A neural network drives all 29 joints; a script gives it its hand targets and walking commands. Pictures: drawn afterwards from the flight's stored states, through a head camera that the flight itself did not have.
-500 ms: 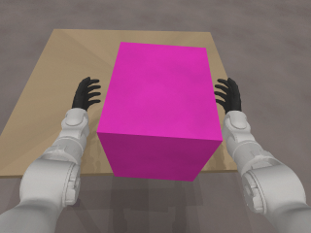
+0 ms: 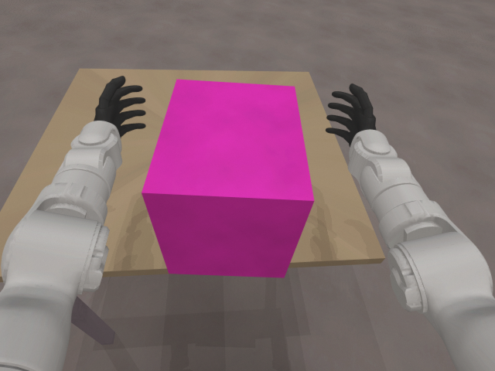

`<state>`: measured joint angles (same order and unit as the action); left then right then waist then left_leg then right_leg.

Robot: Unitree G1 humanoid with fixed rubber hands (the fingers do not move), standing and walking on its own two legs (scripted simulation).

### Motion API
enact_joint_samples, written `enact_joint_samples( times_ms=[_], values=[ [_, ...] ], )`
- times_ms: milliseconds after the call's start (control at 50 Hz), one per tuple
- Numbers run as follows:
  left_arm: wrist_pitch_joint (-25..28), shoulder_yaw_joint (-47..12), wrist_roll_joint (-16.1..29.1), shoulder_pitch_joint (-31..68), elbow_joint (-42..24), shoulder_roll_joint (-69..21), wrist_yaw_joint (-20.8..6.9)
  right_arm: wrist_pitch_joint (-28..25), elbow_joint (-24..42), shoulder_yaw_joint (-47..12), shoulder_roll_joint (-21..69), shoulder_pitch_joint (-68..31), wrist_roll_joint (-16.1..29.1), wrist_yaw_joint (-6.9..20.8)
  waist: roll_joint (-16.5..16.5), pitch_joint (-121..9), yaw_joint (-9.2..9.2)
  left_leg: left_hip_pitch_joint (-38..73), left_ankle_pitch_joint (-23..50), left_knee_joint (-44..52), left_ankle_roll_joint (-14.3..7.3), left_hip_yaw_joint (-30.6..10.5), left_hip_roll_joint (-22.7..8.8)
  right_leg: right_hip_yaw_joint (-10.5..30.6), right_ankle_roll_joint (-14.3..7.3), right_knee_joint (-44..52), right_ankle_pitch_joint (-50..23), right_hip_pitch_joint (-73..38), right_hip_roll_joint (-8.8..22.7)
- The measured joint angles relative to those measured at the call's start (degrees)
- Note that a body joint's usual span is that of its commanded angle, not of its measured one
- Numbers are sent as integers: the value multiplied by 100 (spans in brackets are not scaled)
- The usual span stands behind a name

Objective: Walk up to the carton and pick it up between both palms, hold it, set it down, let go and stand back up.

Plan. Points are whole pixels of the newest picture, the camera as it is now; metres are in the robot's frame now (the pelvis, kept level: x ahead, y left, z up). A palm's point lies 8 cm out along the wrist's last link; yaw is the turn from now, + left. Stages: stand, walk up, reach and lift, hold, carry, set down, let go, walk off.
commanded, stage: set down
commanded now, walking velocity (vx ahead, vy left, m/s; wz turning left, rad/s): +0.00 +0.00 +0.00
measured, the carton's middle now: (231, 180) +0.45 +0.01 +0.04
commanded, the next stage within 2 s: none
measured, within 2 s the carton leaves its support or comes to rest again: neither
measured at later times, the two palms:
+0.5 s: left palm (102, 143) +0.44 +0.21 +0.15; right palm (357, 155) +0.41 -0.19 +0.14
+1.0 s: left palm (84, 204) +0.37 +0.24 +0.09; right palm (355, 202) +0.34 -0.18 +0.10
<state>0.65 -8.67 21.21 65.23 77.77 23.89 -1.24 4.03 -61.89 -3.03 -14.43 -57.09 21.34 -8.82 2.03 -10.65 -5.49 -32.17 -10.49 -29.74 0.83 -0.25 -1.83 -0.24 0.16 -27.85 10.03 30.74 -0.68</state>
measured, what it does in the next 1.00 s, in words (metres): stands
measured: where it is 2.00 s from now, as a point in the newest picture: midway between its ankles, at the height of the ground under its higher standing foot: outside the picture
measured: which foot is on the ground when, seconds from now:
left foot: down 0.00-1.00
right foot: down 0.00-1.00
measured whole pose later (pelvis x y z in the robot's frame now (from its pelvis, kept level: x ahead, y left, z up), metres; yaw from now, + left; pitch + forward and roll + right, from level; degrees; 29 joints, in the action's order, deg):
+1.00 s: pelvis +0.03 +0.01 +0.02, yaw +0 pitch -3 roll -1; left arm -12.8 5.2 10.1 20.4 24.9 18.4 -4.3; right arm 6.3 -20.8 1.0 -8.8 -14.9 14.4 -9.8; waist 2.8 1.8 -0.8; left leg -7.7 -11.2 -21.5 0.3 0.9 -1.5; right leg 0.7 0.8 -17.3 9.2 5.5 -0.2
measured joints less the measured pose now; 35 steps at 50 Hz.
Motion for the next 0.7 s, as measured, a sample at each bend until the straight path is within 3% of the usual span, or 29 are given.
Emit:
enact_joint_samples(
  times_ms=[80,180,420,700],
  values=[
    [3,-49,8,129,200,61,4,152,-68,-19,78,-157,-16,-55,82,15,-26,128,53,113,24,4,-14,3,-30,68,-31,-103,-14],
    [-111,16,-105,-2,-78,89,-1,266,71,26,182,-98,-30,-134,149,103,1,343,101,264,49,-12,-26,-15,-50,218,-74,-323,-26],
    [-748,643,-749,-1142,-1716,-62,-132,346,1072,272,264,1048,-241,-273,131,574,117,1238,124,627,39,-51,-12,-59,-26,750,-168,-1317,-14],
    [-1397,1380,-1031,-3003,-3897,-365,-237,389,3063,267,314,2978,-303,-253,17,1044,313,2136,-6,785,-34,121,16,105,49,922,-98,-2166,21]
  ],
)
